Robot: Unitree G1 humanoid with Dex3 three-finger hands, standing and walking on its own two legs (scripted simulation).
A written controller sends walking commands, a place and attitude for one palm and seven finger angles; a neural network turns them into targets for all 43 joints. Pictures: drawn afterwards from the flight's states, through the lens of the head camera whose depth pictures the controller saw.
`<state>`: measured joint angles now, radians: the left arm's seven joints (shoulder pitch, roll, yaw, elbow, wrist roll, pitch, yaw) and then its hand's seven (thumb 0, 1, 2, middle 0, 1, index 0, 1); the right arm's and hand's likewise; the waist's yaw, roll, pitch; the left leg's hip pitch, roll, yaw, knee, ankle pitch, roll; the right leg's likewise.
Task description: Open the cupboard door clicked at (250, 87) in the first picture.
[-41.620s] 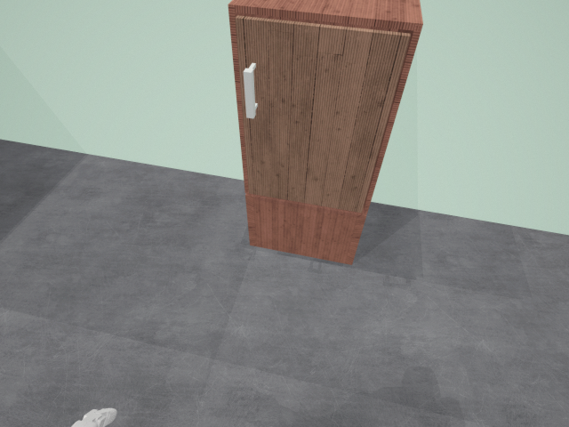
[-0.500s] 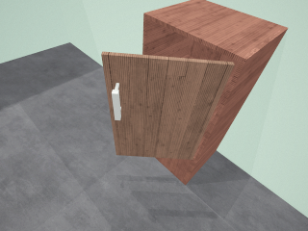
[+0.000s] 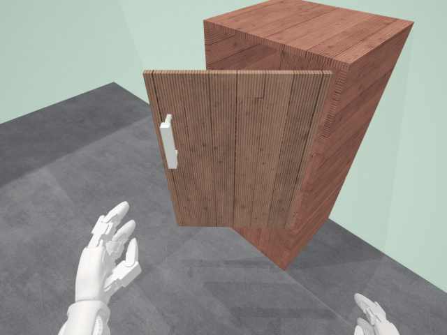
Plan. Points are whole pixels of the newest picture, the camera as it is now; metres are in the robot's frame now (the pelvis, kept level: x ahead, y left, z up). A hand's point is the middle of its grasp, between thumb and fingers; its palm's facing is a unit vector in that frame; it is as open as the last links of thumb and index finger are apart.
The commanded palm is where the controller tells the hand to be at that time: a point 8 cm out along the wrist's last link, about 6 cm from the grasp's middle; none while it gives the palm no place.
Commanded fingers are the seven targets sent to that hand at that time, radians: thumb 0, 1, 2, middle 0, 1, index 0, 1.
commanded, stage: raise the hand with hooked fingers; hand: left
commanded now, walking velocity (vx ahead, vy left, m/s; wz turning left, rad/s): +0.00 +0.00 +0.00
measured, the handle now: (170, 141) +0.57 +0.14 +0.05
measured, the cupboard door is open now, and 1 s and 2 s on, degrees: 43 43 43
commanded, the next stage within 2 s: move the hooked fingers beside the handle in 1.82 s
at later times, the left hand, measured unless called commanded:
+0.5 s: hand (139, 271) +0.25 +0.16 +0.00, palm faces -0.14 -0.99 -0.05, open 10.8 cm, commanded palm +0.21 +0.24 +0.02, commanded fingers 0.00 -0.03 0.50 -0.27 -0.90 -0.27 -0.90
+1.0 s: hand (98, 218) +0.32 +0.24 +0.07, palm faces +0.05 -0.99 -0.10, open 13.5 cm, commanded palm +0.30 +0.29 +0.05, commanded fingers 0.00 -0.50 0.30 -0.30 -1.20 -0.30 -1.20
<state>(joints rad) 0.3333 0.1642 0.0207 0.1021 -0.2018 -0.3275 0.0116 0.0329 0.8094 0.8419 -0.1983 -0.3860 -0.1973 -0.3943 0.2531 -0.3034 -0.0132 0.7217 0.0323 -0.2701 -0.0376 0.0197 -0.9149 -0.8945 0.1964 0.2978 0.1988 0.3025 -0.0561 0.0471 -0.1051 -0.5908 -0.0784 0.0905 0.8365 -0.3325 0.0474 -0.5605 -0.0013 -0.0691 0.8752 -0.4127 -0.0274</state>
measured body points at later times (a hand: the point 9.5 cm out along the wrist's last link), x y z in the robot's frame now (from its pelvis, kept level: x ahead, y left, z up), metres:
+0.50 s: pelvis +0.02 -0.02 -0.04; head +0.09 -0.02 +0.40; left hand +0.25 +0.22 +0.00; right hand +0.21 -0.22 -0.13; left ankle +0.09 +0.04 -0.69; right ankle +0.06 -0.10 -0.69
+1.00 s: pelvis +0.08 -0.01 -0.01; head +0.13 +0.00 +0.43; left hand +0.31 +0.29 +0.08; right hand +0.26 -0.26 -0.08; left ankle +0.09 +0.04 -0.69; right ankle +0.06 -0.10 -0.69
